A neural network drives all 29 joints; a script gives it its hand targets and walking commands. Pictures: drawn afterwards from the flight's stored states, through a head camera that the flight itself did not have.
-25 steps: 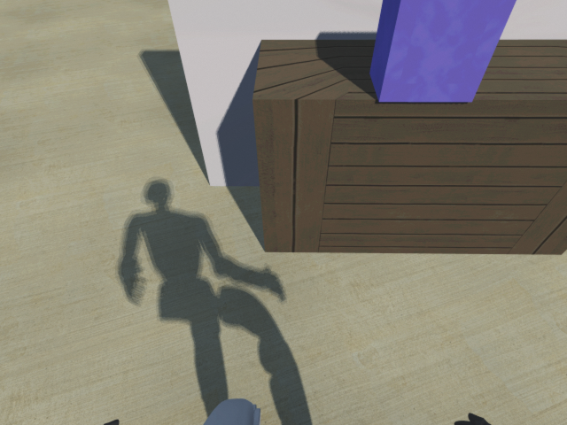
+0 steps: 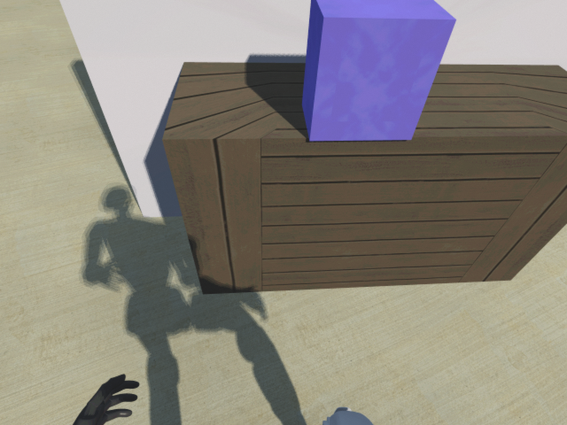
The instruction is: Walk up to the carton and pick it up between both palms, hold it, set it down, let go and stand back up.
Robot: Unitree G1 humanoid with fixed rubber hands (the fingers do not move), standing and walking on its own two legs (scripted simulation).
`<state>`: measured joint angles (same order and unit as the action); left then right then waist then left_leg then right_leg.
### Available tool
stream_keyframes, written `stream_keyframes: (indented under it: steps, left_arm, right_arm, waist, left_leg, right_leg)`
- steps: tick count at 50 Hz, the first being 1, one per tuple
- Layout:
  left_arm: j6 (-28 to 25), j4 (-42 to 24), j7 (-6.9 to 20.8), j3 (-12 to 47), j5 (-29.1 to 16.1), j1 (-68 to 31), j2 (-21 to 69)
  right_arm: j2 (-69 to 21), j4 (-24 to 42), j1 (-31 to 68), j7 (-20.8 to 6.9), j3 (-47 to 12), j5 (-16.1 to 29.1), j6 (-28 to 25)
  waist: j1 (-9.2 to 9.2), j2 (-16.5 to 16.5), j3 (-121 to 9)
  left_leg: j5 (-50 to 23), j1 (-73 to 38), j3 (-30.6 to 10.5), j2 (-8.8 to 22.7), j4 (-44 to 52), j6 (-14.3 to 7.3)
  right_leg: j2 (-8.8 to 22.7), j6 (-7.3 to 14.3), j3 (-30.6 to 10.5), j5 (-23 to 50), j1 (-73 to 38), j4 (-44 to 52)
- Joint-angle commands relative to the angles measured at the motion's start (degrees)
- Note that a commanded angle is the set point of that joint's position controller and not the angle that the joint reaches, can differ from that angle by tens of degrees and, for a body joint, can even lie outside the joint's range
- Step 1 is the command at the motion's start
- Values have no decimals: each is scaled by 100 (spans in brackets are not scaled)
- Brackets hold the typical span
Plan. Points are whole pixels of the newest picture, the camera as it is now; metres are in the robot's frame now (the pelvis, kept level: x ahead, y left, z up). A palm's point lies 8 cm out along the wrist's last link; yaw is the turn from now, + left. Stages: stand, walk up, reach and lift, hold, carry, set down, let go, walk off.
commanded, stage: walk up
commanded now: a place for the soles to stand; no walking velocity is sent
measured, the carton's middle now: (364, 69) +0.81 -0.19 +0.12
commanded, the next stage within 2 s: none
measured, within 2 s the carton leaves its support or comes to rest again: neither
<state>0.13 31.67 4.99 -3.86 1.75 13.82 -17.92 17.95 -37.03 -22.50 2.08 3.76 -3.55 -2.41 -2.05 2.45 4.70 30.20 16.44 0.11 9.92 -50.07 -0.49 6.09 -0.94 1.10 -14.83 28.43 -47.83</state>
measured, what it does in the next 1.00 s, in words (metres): walks ahead: left foot, then right foot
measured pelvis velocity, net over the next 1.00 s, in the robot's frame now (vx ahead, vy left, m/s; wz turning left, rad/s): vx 0.32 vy -0.19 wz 0.14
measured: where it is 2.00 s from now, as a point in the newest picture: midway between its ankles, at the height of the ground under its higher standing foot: (334, 390)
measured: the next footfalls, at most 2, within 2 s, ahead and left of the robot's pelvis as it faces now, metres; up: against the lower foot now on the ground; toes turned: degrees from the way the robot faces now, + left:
left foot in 0.28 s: +0.21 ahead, +0.07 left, +0.00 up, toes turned +8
right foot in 0.64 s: +0.39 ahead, -0.29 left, +0.00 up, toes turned -1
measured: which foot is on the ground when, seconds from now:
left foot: up 0.00-0.26, down 0.28-0.68, up 0.70-0.98, down 1.00-1.00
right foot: down 0.00-0.30, up 0.32-0.62, down 0.64-1.00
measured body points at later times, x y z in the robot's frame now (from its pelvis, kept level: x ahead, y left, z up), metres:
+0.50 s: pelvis +0.17 -0.08 +0.02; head +0.18 -0.04 +0.47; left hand +0.28 +0.19 -0.11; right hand +0.27 -0.35 -0.06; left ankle +0.17 +0.06 -0.69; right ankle +0.23 -0.21 -0.62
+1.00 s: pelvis +0.32 -0.19 +0.01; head +0.34 -0.18 +0.46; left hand +0.35 +0.09 -0.11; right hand +0.51 -0.42 -0.08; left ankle +0.39 -0.08 -0.69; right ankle +0.35 -0.28 -0.69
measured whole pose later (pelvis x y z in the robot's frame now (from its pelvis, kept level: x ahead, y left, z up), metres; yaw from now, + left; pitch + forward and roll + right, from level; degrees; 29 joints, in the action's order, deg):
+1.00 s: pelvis +0.32 -0.19 +0.01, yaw +8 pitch -4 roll -1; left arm 0.1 38.3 -0.3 -0.8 1.4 18.3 -17.1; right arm 15.5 -32.0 -14.5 0.7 2.5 -1.0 -1.0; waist 3.0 -0.4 7.5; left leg 16.4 25.2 2.4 1.1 -46.6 -1.3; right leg 4.7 1.9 12.3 -24.9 18.7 -48.5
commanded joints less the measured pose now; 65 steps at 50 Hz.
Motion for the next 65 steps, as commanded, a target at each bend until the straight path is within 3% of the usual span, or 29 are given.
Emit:
stream_keyframes:
  steps: [1,2,6,10,12,13,14,15,16,21,25,29,31,32,33,34,35,36,41,44,47,49,50,51,52,55,57,61,65]
  left_arm:
    - [-77,-99,-254,-419,-5,1081,-1728]
    - [-105,-159,-318,-362,-101,840,-1662]
    - [-152,53,-453,-163,46,372,-1182]
    - [-110,100,-459,-72,91,104,-1033]
    - [-26,46,-420,25,59,-361,-918]
    - [9,16,-379,132,74,-193,-570]
    - [5,-138,-320,279,82,-25,-146]
    - [122,-338,-301,136,53,-9,-476]
    - [333,-325,-298,-5,142,-287,-951]
    - [267,-80,-206,2,147,235,-612]
    - [210,-207,-49,34,-9,49,-310]
    - [68,-144,37,-23,-11,191,-176]
    - [-8,56,-20,-182,-9,927,-432]
    - [-52,260,-84,-315,14,1439,-727]
    - [-105,302,-160,-399,103,1841,-1016]
    - [-86,11,-209,-412,105,1300,-1580]
    - [-4,-48,-271,-410,-54,868,-1528]
    - [-8,-72,-316,-296,-148,733,-1392]
    - [-118,87,-467,-108,57,227,-855]
    - [-206,138,-563,0,40,159,-770]
    - [-155,30,-575,94,1,-102,-850]
    - [-90,-8,-516,229,-135,-150,-727]
    - [-91,-63,-483,313,-231,153,-505]
    - [-23,-82,-484,343,-287,578,-445]
    - [142,158,-545,213,-262,652,-665]
    - [56,173,-501,182,-236,644,-700]
    - [-98,156,-507,163,-218,382,-949]
    - [-191,189,-506,285,-180,523,-712]
    - [-103,76,-476,269,-208,437,-671]
  right_arm:
    - [515,1098,618,-43,89,239,101]
    - [719,1166,848,-42,103,172,123]
    - [585,853,274,-74,141,167,16]
    - [349,912,261,-110,111,307,-73]
    - [299,650,-635,-105,173,314,-182]
    - [522,494,-1203,-42,296,239,-206]
    - [1062,466,-1544,59,466,47,-190]
    - [1486,691,-1190,195,511,-73,-118]
    - [1460,655,-796,267,480,-29,-28]
    - [735,645,257,215,137,15,-229]
    - [916,581,439,160,199,7,-289]
    - [1048,587,394,105,302,30,-207]
    - [913,612,480,71,248,14,-117]
    - [563,605,136,50,127,-2,-60]
    - [163,657,-195,7,-32,38,-38]
    - [246,990,-217,-2,31,293,22]
    - [620,1003,289,67,157,223,145]
    - [801,1092,514,46,193,191,171]
    - [552,791,-63,-54,203,133,142]
    - [294,906,262,-80,75,196,160]
    - [137,785,89,-123,11,290,90]
    - [325,702,-62,-146,56,269,1]
    - [642,756,105,-129,118,196,-11]
    - [1035,933,684,-93,179,240,14]
    - [1085,810,897,-84,241,364,127]
    - [681,900,1468,-109,-6,392,182]
    - [367,791,1272,-168,-107,443,156]
    - [423,643,1327,-202,-134,326,101]
    - [400,574,1501,-208,-163,353,136]
  waist:
    - [886,1198,-550]
    - [849,763,-97]
    - [445,1038,244]
    - [290,994,165]
    - [-243,465,-298]
    - [-464,-285,-723]
    - [-654,-1694,-914]
    - [-533,-1466,-744]
    - [-445,-660,-381]
    - [86,-1092,375]
    - [153,-1404,226]
    - [210,-1440,-267]
    - [688,-812,-474]
    - [887,122,-785]
    - [1094,1150,-1087]
    - [925,2015,-1218]
    - [990,1076,-941]
    - [914,658,-422]
    - [365,728,96]
    - [354,519,177]
    - [104,517,-322]
    - [-99,157,-652]
    - [-18,-589,-966]
    - [276,-984,-1089]
    - [244,-966,-1046]
    - [444,-833,-578]
    - [256,-484,-525]
    - [289,-329,-947]
    - [303,-122,-956]
  left_leg:
    - [1222,3224,-178,-898,-2783,-91]
    - [514,3496,-538,-737,-3004,-86]
    - [73,2532,-347,-447,-2406,-27]
    - [5,1385,-154,-538,-634,-121]
    - [-1590,-748,251,-850,1021,-271]
    - [-1545,-1850,-77,-889,1325,-273]
    - [355,-2356,-2114,194,2120,-587]
    - [2724,-1849,-5232,1548,3807,-1092]
    - [3459,-1288,-5603,1968,3993,-1497]
    - [-1181,-521,-2392,1162,3063,-1558]
    - [-2302,-288,-1188,847,2766,-1381]
    - [-1697,374,-475,615,2410,-1087]
    - [-1377,1173,-197,479,1635,-890]
    - [-1594,1352,187,17,304,-632]
    - [-1015,1831,520,-445,-1359,-329]
    - [737,2687,255,-1220,-2253,-33]
    - [812,2637,-267,-825,-2974,-104]
    - [243,2796,-620,-806,-3108,-107]
    - [-108,1933,-389,-535,-2384,0]
    - [-63,1529,-395,-506,-1293,80]
    - [-1068,86,18,-659,413,-46]
    - [-2762,-1051,-148,-799,1543,-277]
    - [-3139,-1411,-1154,-243,1819,-545]
    - [-2386,-409,-2909,904,2491,-1270]
    - [-1074,434,-2826,1052,2707,-1676]
    - [-1196,836,-1502,112,2384,-744]
    - [-2298,188,-669,-470,1671,-275]
    - [-3997,-448,-694,-229,1606,-465]
    - [-3705,-366,-538,-270,1738,-405]
  right_leg:
    - [1981,1894,-4921,-5062,-2184,3862]
    - [1955,1884,-5016,-5033,-2072,4012]
    - [1642,1786,-2992,-2165,-990,3105]
    - [1445,1584,-1810,-263,-480,2387]
    - [853,1087,-654,-278,442,1208]
    - [427,763,-152,-748,997,125]
    - [-177,335,544,-1049,1812,-1684]
    - [-497,133,9,-1954,2241,-2397]
    - [-154,71,-358,-2148,2183,-2856]
    - [180,-211,-620,-1058,1793,-2565]
    - [320,-112,-397,-660,1068,-1079]
    - [8,165,345,19,-751,289]
    - [-325,259,704,498,-2348,852]
    - [-595,332,696,132,-3058,998]
    - [19,654,-356,-666,-3457,1289]
    - [1543,1514,-3391,-2121,-3144,2854]
    - [2012,1958,-4318,-3995,-2403,3626]
    - [1843,1747,-4033,-3883,-2095,3714]
    - [1656,1675,-2306,-2229,-697,3172]
    - [1854,1740,-1706,452,-639,2812]
    - [1452,1270,-583,2788,-555,1855]
    - [1087,728,-95,2026,-95,1135]
    - [774,385,280,1189,136,636]
    - [65,67,365,-749,-388,80]
    - [-134,101,193,-1840,-1194,-5]
    - [84,239,-175,-405,-1507,1750]
    - [685,341,-729,119,-1040,2414]
    - [488,161,-144,1849,-1516,2058]
    - [471,211,-7,1875,-1751,2163]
